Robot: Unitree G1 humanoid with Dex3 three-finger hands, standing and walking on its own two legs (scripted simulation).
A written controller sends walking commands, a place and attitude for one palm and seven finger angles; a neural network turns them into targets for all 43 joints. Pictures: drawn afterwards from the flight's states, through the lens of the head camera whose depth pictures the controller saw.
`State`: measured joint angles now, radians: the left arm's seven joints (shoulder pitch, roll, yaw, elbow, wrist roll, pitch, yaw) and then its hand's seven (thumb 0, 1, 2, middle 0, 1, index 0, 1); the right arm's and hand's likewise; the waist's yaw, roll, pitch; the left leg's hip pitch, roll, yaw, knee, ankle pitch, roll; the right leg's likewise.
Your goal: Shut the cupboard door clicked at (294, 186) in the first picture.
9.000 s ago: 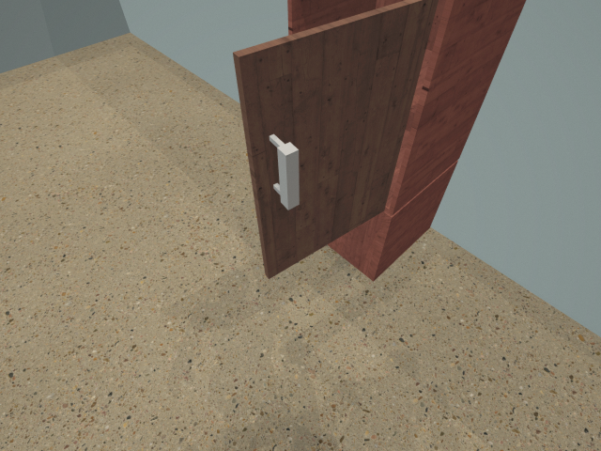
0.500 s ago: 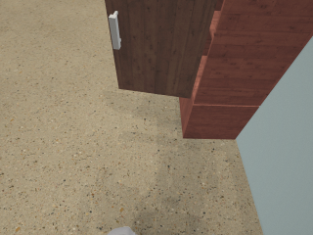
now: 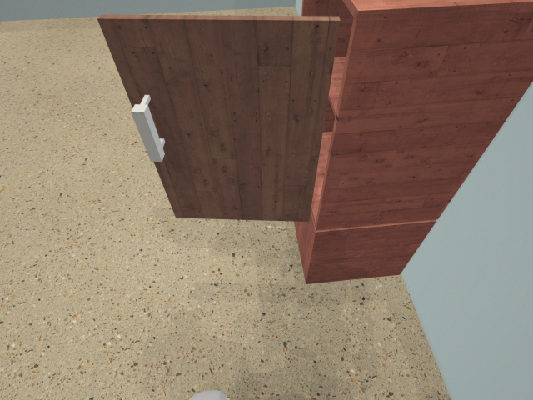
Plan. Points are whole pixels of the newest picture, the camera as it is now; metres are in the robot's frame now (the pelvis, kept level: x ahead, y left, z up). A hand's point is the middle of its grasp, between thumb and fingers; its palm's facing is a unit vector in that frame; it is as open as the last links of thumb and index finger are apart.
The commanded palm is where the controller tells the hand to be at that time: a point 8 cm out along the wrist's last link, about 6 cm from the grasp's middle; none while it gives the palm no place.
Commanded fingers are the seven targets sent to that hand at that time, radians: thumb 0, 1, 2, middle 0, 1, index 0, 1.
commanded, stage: take the last steps up to it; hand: left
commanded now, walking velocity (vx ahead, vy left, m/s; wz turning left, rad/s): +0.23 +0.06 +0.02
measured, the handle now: (152, 128) +0.64 +0.28 +0.02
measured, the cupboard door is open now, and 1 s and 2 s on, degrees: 82 82 82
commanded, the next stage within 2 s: come to a stop and stand still in 0.16 s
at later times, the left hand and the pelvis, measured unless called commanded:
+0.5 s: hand (142, 377) +0.19 +0.24 -0.18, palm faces +0.03 -0.98 -0.17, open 7.3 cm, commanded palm none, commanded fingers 0.00 0.90 0.90 -0.20 -0.30 -0.20 -0.30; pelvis +0.15 +0.06 +0.00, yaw -2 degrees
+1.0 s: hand (161, 368) +0.20 +0.20 -0.17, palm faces +0.01 -0.97 -0.23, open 7.3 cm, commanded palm none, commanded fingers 0.00 0.90 0.90 -0.20 -0.30 -0.20 -0.30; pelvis +0.14 +0.02 +0.00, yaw -2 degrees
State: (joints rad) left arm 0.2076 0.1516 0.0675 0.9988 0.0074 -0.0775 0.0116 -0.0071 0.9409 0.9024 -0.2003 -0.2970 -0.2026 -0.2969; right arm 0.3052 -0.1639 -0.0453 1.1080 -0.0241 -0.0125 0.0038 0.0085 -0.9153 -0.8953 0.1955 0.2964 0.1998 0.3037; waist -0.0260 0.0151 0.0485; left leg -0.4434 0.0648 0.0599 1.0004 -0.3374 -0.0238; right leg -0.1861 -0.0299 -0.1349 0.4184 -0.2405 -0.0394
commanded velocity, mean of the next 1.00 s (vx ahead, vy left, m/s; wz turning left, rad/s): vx -0.06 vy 0.01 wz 0.00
